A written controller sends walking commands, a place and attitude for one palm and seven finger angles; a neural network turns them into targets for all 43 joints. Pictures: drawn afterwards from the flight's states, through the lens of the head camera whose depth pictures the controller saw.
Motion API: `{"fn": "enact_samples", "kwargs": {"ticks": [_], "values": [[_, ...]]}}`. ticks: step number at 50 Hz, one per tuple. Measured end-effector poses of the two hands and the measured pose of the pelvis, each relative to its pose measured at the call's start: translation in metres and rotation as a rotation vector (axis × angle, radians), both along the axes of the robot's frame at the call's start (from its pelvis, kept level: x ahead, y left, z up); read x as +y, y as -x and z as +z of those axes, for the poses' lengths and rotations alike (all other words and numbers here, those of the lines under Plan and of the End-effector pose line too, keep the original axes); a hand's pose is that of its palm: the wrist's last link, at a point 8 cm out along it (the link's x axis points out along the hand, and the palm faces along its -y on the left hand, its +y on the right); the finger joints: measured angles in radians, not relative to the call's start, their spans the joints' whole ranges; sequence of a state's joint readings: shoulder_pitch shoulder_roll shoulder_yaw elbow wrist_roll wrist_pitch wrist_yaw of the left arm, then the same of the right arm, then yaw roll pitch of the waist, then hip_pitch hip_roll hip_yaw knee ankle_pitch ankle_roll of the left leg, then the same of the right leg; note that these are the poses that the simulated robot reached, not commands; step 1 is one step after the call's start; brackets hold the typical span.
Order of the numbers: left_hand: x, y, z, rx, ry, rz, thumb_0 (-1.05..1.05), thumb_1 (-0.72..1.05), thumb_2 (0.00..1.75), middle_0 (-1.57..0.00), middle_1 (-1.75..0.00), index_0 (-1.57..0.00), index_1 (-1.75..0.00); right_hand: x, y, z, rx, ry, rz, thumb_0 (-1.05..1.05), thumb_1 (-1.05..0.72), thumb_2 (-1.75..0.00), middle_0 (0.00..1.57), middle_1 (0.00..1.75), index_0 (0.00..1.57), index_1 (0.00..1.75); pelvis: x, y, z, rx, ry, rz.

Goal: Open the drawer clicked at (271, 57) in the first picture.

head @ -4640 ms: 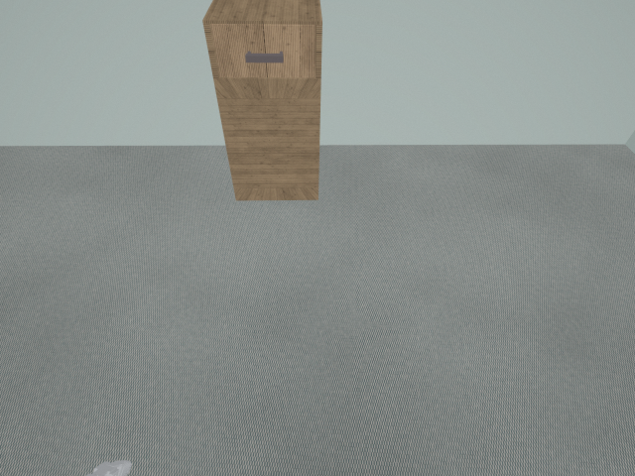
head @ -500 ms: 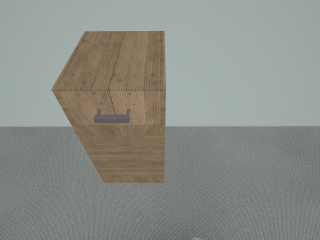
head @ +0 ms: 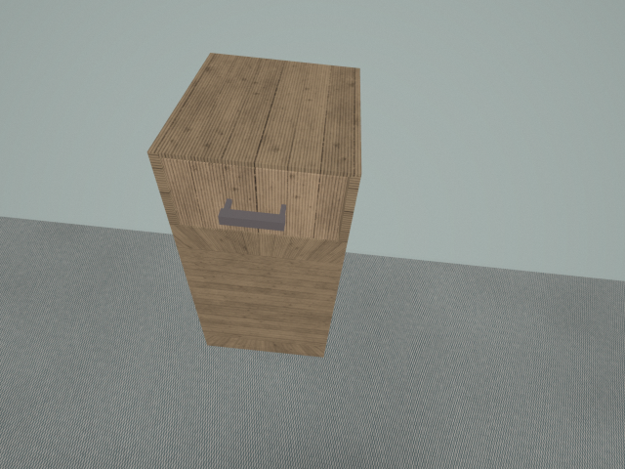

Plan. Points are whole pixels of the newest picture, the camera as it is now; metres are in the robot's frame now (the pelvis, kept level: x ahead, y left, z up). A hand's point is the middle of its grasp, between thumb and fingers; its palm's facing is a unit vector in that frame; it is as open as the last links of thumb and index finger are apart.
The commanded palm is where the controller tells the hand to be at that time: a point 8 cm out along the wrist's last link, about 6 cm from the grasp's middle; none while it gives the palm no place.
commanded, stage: come to a stop and stand still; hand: left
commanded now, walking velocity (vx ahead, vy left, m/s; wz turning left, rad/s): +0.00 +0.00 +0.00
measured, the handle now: (254, 212) +0.58 +0.16 -0.07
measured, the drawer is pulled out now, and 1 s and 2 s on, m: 0.00 0.00 0.00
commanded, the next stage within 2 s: look again from close up in 0.66 s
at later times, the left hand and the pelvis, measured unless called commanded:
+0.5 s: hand out of the picture -0.03 +0.15 -0.17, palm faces +0.00 -0.98 -0.18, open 7.3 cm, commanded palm none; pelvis -0.03 -0.01 +0.01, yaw -2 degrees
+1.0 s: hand out of the picture +0.00 +0.17 -0.17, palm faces +0.03 -0.98 -0.19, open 7.3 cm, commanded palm none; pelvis -0.02 +0.00 +0.00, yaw +0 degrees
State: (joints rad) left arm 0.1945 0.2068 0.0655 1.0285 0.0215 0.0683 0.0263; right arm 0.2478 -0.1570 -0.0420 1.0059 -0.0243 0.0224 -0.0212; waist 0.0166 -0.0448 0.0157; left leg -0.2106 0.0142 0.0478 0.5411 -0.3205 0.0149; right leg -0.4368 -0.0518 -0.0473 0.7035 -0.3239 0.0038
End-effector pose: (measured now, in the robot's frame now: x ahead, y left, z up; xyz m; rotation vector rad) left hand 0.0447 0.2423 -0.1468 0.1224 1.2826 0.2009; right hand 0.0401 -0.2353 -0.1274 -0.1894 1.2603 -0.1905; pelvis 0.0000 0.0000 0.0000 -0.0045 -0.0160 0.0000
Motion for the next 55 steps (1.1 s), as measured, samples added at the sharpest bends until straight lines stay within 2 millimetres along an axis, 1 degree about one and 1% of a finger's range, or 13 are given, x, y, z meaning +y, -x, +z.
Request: {"fn": "enact_samples", "kwargs": {"ticks": [3, 7, 9, 12, 15, 21, 30, 36, 39, 42, 48, 52, 55], "values": [[0.006, 0.025, 0.005, 0.050, 0.000, 0.015, 0.00, 0.91, 0.90, -0.19, -0.29, -0.20, -0.30, 0.012, 0.010, 0.002, 0.033, -0.014, 0.007, 0.01, -0.91, -0.90, 0.20, 0.30, 0.19, 0.30, 0.005, 0.001, 0.006, 0.010, 0.003, -0.002], [0.006, 0.057, 0.009, 0.132, -0.006, 0.011, 0.00, 0.91, 0.90, -0.19, -0.29, -0.20, -0.30, 0.016, 0.020, -0.002, 0.057, -0.025, -0.006, 0.01, -0.93, -0.90, 0.20, 0.30, 0.20, 0.30, 0.008, 0.004, 0.008, 0.018, -0.013, -0.021], [0.002, 0.068, 0.009, 0.167, -0.010, 0.003, 0.00, 0.91, 0.90, -0.19, -0.29, -0.20, -0.30, 0.016, 0.025, -0.008, 0.059, -0.039, -0.019, 0.01, -0.93, -0.90, 0.20, 0.30, 0.20, 0.30, 0.006, 0.006, 0.006, 0.019, -0.026, -0.029], [-0.007, 0.078, 0.011, 0.194, -0.014, -0.012, 0.00, 0.91, 0.90, -0.19, -0.29, -0.20, -0.30, 0.014, 0.036, -0.015, 0.070, -0.061, -0.046, 0.01, -0.93, -0.90, 0.20, 0.30, 0.20, 0.30, 0.005, 0.011, 0.005, 0.011, -0.023, -0.038], [-0.018, 0.082, 0.016, 0.186, -0.006, -0.028, 0.00, 0.91, 0.90, -0.19, -0.29, -0.20, -0.30, 0.014, 0.049, -0.018, 0.085, -0.079, -0.056, 0.01, -0.92, -0.90, 0.20, 0.30, 0.20, 0.30, 0.004, 0.015, 0.008, 0.000, -0.013, -0.030], [-0.036, 0.078, 0.013, 0.142, 0.024, -0.045, 0.00, 0.91, 0.90, -0.19, -0.29, -0.20, -0.30, 0.017, 0.076, -0.017, 0.131, -0.099, -0.059, 0.01, -0.92, -0.90, 0.20, 0.30, 0.20, 0.30, -0.003, 0.025, 0.009, -0.018, -0.014, -0.030], [-0.043, 0.084, 0.010, 0.142, 0.034, -0.048, 0.01, 0.92, 0.90, -0.20, -0.29, -0.20, -0.30, 0.017, 0.115, -0.013, 0.210, -0.103, -0.083, 0.01, -0.91, -0.90, 0.20, 0.30, 0.20, 0.30, -0.011, 0.033, 0.010, -0.011, -0.011, -0.030], [-0.046, 0.088, 0.010, 0.157, 0.040, -0.042, 0.00, 0.91, 0.90, -0.20, -0.29, -0.20, -0.30, 0.019, 0.126, -0.013, 0.242, -0.105, -0.092, 0.01, -0.91, -0.90, 0.20, 0.30, 0.20, 0.30, -0.011, 0.032, 0.010, -0.004, -0.010, -0.030], [-0.047, 0.088, 0.010, 0.161, 0.043, -0.057, 0.00, 0.91, 0.90, -0.20, -0.29, -0.20, -0.30, 0.020, 0.125, -0.013, 0.239, -0.111, -0.090, 0.01, -0.91, -0.90, 0.20, 0.30, 0.20, 0.30, -0.012, 0.031, 0.009, -0.002, -0.009, -0.025], [-0.042, 0.084, 0.008, 0.132, 0.032, -0.068, 0.00, 0.91, 0.90, -0.20, -0.29, -0.20, -0.30, 0.015, 0.114, -0.014, 0.195, -0.096, -0.067, 0.01, -0.90, -0.90, 0.20, 0.30, 0.20, 0.30, -0.011, 0.031, 0.005, 0.007, -0.002, -0.009], [-0.027, 0.063, 0.003, 0.049, 0.015, -0.047, 0.00, 0.91, 0.90, -0.20, -0.29, -0.20, -0.30, 0.006, 0.078, -0.013, 0.091, -0.044, -0.042, 0.01, -0.90, -0.90, 0.20, 0.30, 0.20, 0.30, -0.004, 0.023, 0.001, 0.002, 0.007, 0.003], [-0.017, 0.049, 0.003, -0.003, 0.010, -0.048, 0.00, 0.91, 0.90, -0.20, -0.29, -0.20, -0.30, 0.008, 0.053, -0.010, 0.017, -0.027, -0.025, 0.01, -0.91, -0.90, 0.20, 0.30, 0.20, 0.30, 0.002, 0.020, 0.000, -0.011, 0.009, -0.004], [-0.011, 0.043, 0.003, -0.026, 0.009, -0.052, 0.00, 0.91, 0.90, -0.20, -0.29, -0.20, -0.30, 0.012, 0.038, -0.007, -0.025, -0.023, -0.010, 0.01, -0.91, -0.90, 0.20, 0.30, 0.20, 0.30, 0.007, 0.021, 0.000, -0.018, 0.010, -0.008]]}}
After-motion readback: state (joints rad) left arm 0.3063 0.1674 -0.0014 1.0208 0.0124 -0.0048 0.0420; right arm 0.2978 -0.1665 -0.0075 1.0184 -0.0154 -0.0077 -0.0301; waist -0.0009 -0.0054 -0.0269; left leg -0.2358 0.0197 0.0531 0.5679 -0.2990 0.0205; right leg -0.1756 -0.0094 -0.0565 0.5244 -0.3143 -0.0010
